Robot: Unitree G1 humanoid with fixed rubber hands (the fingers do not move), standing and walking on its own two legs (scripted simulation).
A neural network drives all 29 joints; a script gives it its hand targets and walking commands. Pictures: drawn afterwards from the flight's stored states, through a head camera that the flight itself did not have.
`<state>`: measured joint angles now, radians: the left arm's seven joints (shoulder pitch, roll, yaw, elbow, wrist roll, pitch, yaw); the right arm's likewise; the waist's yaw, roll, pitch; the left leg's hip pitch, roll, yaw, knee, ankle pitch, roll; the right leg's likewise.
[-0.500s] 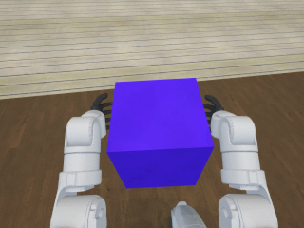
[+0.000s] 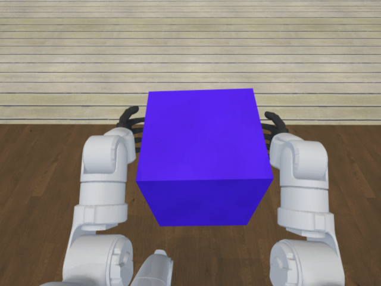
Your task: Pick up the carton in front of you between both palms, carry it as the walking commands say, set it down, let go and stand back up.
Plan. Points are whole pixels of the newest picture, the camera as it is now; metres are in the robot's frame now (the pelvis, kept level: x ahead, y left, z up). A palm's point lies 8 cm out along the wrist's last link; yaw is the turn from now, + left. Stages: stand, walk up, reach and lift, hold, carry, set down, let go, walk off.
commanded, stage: carry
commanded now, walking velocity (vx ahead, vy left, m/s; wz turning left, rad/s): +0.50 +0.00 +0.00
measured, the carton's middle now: (201, 163) +0.37 +0.02 +0.02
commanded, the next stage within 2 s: none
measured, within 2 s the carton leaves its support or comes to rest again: neither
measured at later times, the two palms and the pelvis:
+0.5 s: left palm (151, 58) +0.66 +0.19 +0.07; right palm (259, 67) +0.64 -0.11 +0.08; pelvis +0.29 +0.07 -0.02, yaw -2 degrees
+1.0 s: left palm (157, 21) +0.96 +0.23 +0.03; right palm (237, 24) +0.99 -0.07 +0.02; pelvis +0.62 +0.04 -0.07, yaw +1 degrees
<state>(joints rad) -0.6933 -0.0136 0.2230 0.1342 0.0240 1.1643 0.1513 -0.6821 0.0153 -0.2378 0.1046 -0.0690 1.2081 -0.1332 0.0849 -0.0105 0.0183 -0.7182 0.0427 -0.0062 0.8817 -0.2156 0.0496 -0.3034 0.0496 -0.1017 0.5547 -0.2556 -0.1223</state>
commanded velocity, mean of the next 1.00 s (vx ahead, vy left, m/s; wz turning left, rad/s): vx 0.50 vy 0.00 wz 0.00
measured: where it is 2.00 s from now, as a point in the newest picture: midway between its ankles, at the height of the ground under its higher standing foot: (201, 127)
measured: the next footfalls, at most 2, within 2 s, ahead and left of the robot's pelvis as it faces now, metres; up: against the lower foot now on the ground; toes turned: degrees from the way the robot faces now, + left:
left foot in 0.16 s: +0.26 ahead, +0.08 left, -0.03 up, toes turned +2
right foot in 0.74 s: +0.60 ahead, +0.02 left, -0.06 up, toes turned -1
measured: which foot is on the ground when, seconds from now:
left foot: up 0.00-0.14, down 0.16-0.74, up 0.76-1.00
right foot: down 0.00-0.14, up 0.16-0.72, down 0.74-1.00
